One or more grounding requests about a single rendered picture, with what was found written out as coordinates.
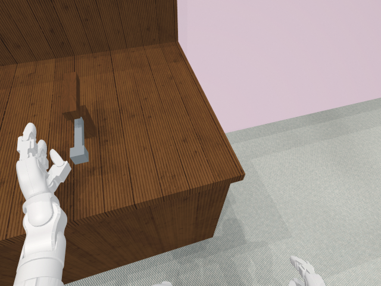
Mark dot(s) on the tap lever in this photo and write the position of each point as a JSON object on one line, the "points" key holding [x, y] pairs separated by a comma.
{"points": [[79, 153]]}

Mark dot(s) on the robot left hand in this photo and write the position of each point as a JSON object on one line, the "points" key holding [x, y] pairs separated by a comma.
{"points": [[32, 165]]}

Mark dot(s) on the counter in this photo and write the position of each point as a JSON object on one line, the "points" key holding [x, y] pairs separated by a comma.
{"points": [[160, 164]]}

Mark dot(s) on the robot right hand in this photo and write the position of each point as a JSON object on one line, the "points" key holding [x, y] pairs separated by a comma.
{"points": [[306, 270]]}

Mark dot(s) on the left robot forearm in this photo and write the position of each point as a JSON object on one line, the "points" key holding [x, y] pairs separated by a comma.
{"points": [[43, 254]]}

